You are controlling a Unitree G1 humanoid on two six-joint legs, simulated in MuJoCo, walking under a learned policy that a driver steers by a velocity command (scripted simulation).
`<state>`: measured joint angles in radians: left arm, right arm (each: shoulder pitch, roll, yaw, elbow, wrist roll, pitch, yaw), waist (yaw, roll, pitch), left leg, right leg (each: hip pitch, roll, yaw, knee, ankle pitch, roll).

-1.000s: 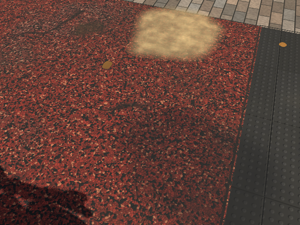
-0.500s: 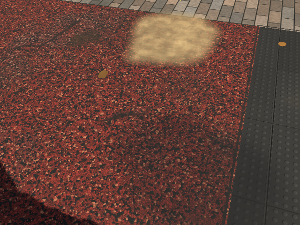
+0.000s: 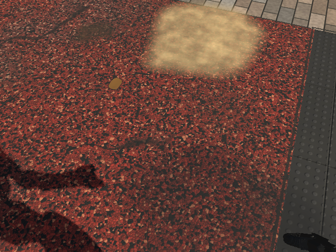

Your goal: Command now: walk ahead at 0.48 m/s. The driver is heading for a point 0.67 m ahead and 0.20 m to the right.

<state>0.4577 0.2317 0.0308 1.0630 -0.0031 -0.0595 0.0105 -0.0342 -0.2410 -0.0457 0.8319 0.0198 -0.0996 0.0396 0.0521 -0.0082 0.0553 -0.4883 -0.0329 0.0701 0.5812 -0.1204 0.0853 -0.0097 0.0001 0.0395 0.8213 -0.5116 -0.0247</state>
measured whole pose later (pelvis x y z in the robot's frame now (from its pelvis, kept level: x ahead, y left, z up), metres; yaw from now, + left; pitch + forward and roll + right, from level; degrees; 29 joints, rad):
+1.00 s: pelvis +0.58 -0.07 +0.01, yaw -18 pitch +2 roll +0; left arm 0.35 0.29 0.07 0.83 0.00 -0.04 0.03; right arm 0.00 -0.27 -0.03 0.78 -0.04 -0.13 0.02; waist 0.07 0.00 0.03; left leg -0.47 -0.03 -0.02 0.45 0.00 0.02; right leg -0.14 0.11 0.18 0.65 -0.48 -0.04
